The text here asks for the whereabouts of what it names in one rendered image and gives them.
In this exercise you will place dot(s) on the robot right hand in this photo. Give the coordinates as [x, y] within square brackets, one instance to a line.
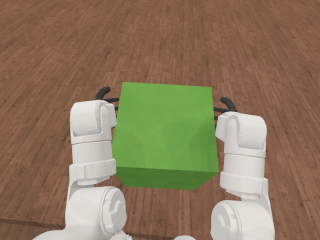
[229, 104]

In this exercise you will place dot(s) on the robot right upper arm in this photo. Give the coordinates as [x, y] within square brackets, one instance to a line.
[241, 220]

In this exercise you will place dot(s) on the robot left forearm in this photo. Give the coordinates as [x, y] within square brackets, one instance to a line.
[90, 132]

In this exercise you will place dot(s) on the robot left upper arm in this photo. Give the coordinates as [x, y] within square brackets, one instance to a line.
[94, 213]

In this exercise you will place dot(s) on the robot left shin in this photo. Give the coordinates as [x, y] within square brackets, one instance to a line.
[121, 232]

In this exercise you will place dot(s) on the robot right forearm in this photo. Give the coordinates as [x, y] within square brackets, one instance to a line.
[244, 138]

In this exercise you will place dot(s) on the carton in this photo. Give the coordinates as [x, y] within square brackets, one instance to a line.
[165, 136]

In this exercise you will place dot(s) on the robot left hand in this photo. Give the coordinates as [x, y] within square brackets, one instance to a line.
[102, 92]

